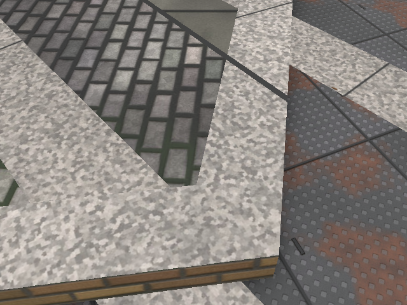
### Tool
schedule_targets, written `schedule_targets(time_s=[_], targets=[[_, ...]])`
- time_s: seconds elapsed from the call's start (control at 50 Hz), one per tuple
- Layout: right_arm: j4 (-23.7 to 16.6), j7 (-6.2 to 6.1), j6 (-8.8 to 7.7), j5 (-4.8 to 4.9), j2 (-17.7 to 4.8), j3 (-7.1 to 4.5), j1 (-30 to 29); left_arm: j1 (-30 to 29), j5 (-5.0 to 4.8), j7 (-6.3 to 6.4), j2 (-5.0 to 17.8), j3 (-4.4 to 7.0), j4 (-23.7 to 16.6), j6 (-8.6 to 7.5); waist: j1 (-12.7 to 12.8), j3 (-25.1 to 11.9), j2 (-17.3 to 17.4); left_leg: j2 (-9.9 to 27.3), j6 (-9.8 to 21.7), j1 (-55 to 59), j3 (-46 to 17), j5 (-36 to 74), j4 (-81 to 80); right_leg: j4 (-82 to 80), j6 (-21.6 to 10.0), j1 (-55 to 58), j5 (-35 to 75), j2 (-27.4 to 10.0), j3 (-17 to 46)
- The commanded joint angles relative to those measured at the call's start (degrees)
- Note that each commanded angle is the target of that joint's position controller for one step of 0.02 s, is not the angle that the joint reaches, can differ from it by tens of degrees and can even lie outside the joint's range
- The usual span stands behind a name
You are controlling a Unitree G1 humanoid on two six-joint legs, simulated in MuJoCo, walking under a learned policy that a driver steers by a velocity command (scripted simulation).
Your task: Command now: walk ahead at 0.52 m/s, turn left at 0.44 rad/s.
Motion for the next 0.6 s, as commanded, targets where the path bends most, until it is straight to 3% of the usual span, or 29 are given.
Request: schedule_targets(time_s=[0.02, 0.16, 0.24, 0.3, 0.32, 0.34, 0.36, 0.38, 0.4, 0.42, 0.44, 0.46, 0.48, 0.5, 0.52, 0.54, 0.56, 0.58, 0.6], targets=[[-5.3, -0.78, -1.89, 0.07, -4.2, -1.58, -4.3, 1.0, 0.31, 0.7, 8.6, 3.33, -1.1, -3.24, 2.3, 1.4, -8.6, 2.9, 0.1, -15.3, -4.1, 8.2, 2.8, -18.5, -6.9, 8.7, -20.4, -17.1, 12.9], [-7.3, -0.04, -1.45, 0.4, -1.3, -1.17, -3.7, 2.3, 0.39, 0.62, 9.4, 4.22, 1.9, -3.63, 0.5, 6.3, -5.6, 5.6, -0.4, -21.8, -4.0, 13.9, 1.9, -20.3, -6.9, 10.4, -13.8, -19.0, 2.2], [-9.8, 1.11, -1.3, 0.86, 0.3, 0.0, -7.1, 2.2, 0.25, 0.31, 10.9, 4.85, 3.1, -3.36, 0.8, 9.3, -4.3, 7.5, 2.6, -19.9, -1.3, 15.1, -5.0, -20.7, -5.6, 12.6, -8.6, -18.7, -5.1], [-10.9, 1.84, -1.11, 1.26, 0.4, 0.65, -8.9, 1.2, -0.07, -0.68, 12.1, 5.47, 3.5, -2.46, 0.8, 10.3, -3.7, 7.1, 5.6, -14.2, 2.7, 11.1, -11.5, -19.0, -4.7, 14.8, -0.9, -17.4, -10.5], [-10.8, 1.96, -0.95, 1.37, -0.4, 0.48, -8.1, 0.3, -0.35, -1.07, 12.9, 5.75, 3.4, -2.06, 0.1, 9.6, -3.7, 5.6, 6.9, -10.1, 5.1, 8.7, -13.3, -16.2, -4.3, 15.0, 8.0, -16.6, -12.4], [-10.5, 1.83, -0.73, 1.4, -2.0, -0.15, -5.6, -0.5, -0.79, -1.37, 14.3, 6.18, 3.3, -1.69, -1.5, 7.5, -4.9, 2.9, 8.1, -4.6, 8.4, 5.5, -13.1, -10.7, -3.9, 15.1, 23.9, -16.4, -13.3], [-9.7, 1.58, -0.4, 1.84, -4.3, -1.34, -0.1, -1.5, -1.55, -1.57, 15.5, 6.39, 3.1, -1.22, -4.7, 3.5, -6.3, -0.9, 9.5, 3.2, 11.3, 2.0, -12.7, -1.4, -3.4, 15.2, 41.7, -16.4, -13.8], [-7.7, 1.37, -0.22, 2.14, -7.7, -3.25, 9.6, -3.8, -2.48, -1.85, 16.1, 6.24, 2.8, -0.86, -10.8, -2.1, -5.7, -5.7, 12.1, 16.8, 13.7, 2.5, -16.6, 13.6, -2.3, 12.6, 53.5, -14.9, -14.7], [-3.7, 0.84, -0.27, 1.81, -13.0, -6.08, 22.3, -4.9, -2.33, -1.49, 13.7, 5.15, 1.6, -1.09, -16.7, -5.1, 0.3, -10.2, 14.8, 34.7, 10.7, 4.4, -23.0, 36.2, 0.2, -0.1, 45.9, -11.8, -12.9], [-3.3, 0.59, -0.23, 1.98, -18.4, -6.63, 17.2, -2.0, 0.47, -1.32, 1.8, 1.71, -0.3, -2.77, -7.2, 1.1, 23.2, -1.5, 19.5, 40.4, -10.6, 9.7, -28.9, 62.3, 3.8, -23.5, -16.5, -1.0, -8.8], [-7.2, 1.6, -2.7, 0.46, -16.9, -4.32, 15.6, 2.3, -0.57, -1.05, 1.1, 0.56, -4.3, -5.95, -1.9, -15.2, 24.5, 9.2, 28.5, 49.2, -47.1, -17.9, -47.0, 71.7, 3.0, -35.5, -23.2, 4.4, 8.8], [-6.4, 2.37, -4.11, 0.15, -9.8, -3.22, 17.6, -6.2, -3.51, -0.5, 9.0, 1.89, -3.8, -7.24, -7.2, -12.6, 8.1, 12.1, 23.1, 48.9, -46.9, -21.8, -54.1, 69.1, 0.5, -38.2, -14.5, 0.9, 11.8], [-5.4, 2.24, -5.08, -0.78, -9.1, -2.85, 16.8, -8.2, -4.92, -0.44, 8.0, 1.7, -4.5, -7.59, -5.3, -4.5, 2.6, 14.3, 22.3, 42.0, -43.8, -18.5, -53.8, 65.4, -1.1, -41.6, -9.5, -1.4, 10.3], [-6.0, 2.07, -5.95, -1.68, -6.6, -1.74, 12.0, -9.2, -3.28, 0.17, 5.9, 0.82, -3.4, -7.1, -3.3, -2.9, -2.3, 13.0, 19.6, 34.3, -37.8, -13.9, -51.7, 61.3, -2.1, -37.4, -5.3, -5.2, 11.8], [-6.9, 1.62, -6.17, -2.61, -5.4, -1.11, 7.2, -6.0, -2.58, -0.25, 5.1, 0.7, -2.4, -6.13, -0.2, -1.3, -0.1, 11.4, 18.5, 27.0, -31.5, -8.9, -49.8, 59.5, -2.2, -32.6, -1.0, -7.2, 12.4], [-7.6, 1.14, -6.37, -3.31, -3.6, -0.26, 4.7, -2.3, -2.82, -1.0, 5.7, 0.99, -0.5, -4.85, 1.4, -0.4, 0.9, 9.6, 16.4, 23.2, -24.5, -1.7, -50.0, 59.0, -2.3, -29.6, 1.8, -8.6, 12.7], [-6.9, 0.79, -6.38, -3.45, -2.5, 0.07, 5.3, -0.2, -3.25, -1.49, 4.8, 0.97, 0.7, -3.56, 1.5, -0.6, 2.3, 9.0, 15.7, 23.2, -20.4, 3.7, -50.8, 61.5, -1.8, -30.9, 3.9, -7.8, 11.9], [-6.5, 0.55, -6.66, -3.45, -2.1, 0.42, 5.9, 0.3, -3.53, -1.6, 4.4, 1.01, 1.7, -2.47, 1.3, 0.2, 0.2, 8.1, 14.2, 22.2, -15.3, 9.4, -51.1, 62.6, -1.7, -32.2, 5.4, -7.2, 12.7], [-5.3, 0.52, -6.81, -3.36, -1.7, 0.48, 8.5, -0.8, -3.95, -1.82, 2.8, 0.68, 1.9, -1.57, 0.0, 2.5, 0.6, 8.4, 13.2, 22.2, -11.5, 17.6, -49.9, 66.4, -1.0, -36.8, 4.8, -5.0, 13.8]])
